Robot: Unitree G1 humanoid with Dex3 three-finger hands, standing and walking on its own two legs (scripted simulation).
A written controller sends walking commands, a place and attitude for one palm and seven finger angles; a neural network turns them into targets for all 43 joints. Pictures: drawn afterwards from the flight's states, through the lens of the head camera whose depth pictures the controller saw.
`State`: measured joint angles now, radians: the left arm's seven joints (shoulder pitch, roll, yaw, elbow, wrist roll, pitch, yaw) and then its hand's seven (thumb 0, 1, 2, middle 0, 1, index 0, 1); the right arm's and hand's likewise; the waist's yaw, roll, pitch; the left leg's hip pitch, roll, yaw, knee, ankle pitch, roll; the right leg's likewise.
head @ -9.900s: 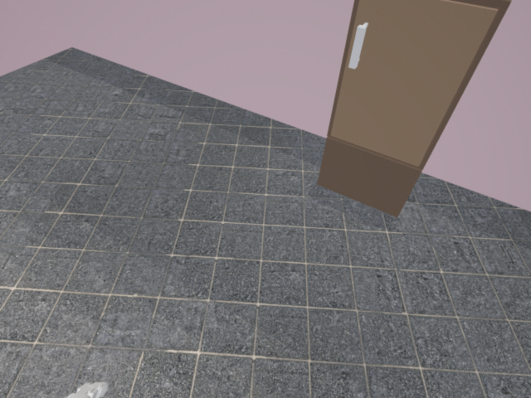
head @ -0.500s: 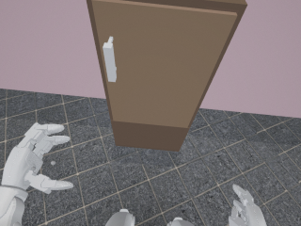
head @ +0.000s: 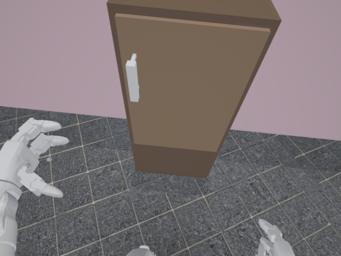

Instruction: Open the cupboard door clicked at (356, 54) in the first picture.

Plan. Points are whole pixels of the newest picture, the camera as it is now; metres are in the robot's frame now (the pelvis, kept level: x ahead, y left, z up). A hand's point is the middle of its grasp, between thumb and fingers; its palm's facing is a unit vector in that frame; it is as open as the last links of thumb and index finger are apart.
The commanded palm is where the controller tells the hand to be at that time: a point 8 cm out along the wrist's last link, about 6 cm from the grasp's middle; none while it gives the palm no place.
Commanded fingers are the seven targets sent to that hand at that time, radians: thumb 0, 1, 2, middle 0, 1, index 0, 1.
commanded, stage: raise the hand with hooked fingers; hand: left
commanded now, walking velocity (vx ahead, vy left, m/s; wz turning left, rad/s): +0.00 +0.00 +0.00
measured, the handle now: (134, 78) +0.60 +0.15 +0.05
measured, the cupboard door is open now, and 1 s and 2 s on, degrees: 0 0 0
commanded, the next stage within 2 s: move the hooked fingers beside the handle in 0.44 s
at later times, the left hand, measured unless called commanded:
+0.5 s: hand (60, 161) +0.29 +0.26 +0.07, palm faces -0.01 -1.00 -0.04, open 14.0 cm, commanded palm +0.26 +0.30 +0.07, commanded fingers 0.00 -0.50 0.30 -0.30 -1.20 -0.30 -1.20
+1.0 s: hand (80, 131) +0.37 +0.24 +0.07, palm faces -0.02 -1.00 -0.01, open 14.0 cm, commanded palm +0.35 +0.29 +0.07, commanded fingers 0.00 -0.50 0.30 -0.30 -1.20 -0.30 -1.20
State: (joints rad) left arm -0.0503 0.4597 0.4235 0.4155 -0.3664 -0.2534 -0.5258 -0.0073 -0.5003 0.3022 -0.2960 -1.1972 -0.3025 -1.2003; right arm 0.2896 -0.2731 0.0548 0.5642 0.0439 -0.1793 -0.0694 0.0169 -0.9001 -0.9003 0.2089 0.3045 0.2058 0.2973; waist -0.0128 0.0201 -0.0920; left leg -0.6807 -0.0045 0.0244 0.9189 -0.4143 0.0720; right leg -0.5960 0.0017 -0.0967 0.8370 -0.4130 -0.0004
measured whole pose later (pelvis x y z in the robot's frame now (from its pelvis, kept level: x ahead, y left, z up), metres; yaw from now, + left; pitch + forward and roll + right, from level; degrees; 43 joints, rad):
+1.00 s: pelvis +0.00 -0.03 +0.00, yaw -1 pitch +13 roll -2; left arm -0.34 0.52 0.45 0.74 -0.31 -0.27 -0.53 -0.01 -0.50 0.30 -0.30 -1.20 -0.30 -1.20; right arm 0.32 -0.29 0.04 0.58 0.05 -0.12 -0.07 0.02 -0.90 -0.90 0.21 0.30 0.20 0.30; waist -0.06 0.01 -0.09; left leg -0.74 0.02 0.03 0.92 -0.42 0.04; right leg -0.68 0.03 -0.09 0.87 -0.43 -0.03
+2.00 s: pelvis +0.01 -0.01 -0.02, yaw -3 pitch +23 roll -5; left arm -0.96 0.72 0.49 1.25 -0.11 -0.36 -0.40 -0.01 -0.50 0.30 -0.30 -1.20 -0.30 -1.20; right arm 0.42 -0.29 0.06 0.63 0.00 0.07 -0.04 0.01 -0.90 -0.90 0.21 0.30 0.20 0.30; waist -0.21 0.02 -0.08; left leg -0.98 0.04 0.03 1.04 -0.45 0.07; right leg -0.91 0.04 -0.08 0.94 -0.43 -0.01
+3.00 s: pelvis +0.01 -0.01 -0.02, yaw -3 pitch +23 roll -5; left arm -0.98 0.71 0.46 1.26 -0.08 -0.36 -0.36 -0.01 -0.50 0.30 -0.30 -1.20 -0.30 -1.20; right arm 0.41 -0.28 0.07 0.60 -0.01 0.11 -0.02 0.01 -0.90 -0.90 0.21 0.30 0.20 0.30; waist -0.21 0.02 -0.09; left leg -1.00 0.05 0.02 1.05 -0.46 0.06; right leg -0.91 0.05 -0.09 0.94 -0.43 -0.01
